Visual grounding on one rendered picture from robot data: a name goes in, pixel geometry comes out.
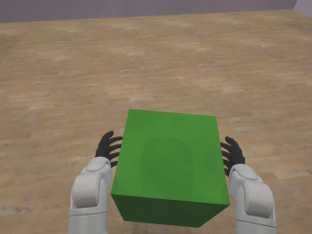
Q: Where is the robot left hand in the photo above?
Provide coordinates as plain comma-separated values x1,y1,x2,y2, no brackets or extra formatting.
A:
95,131,123,168

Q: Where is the robot right hand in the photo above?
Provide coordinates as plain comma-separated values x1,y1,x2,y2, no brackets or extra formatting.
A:
220,136,246,177

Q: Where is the left robot forearm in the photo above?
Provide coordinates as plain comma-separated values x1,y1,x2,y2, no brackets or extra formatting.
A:
68,156,113,234

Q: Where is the carton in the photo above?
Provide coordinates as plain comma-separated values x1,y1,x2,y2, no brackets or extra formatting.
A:
110,109,230,228

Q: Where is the right robot forearm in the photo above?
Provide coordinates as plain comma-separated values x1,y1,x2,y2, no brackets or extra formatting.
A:
228,164,277,234

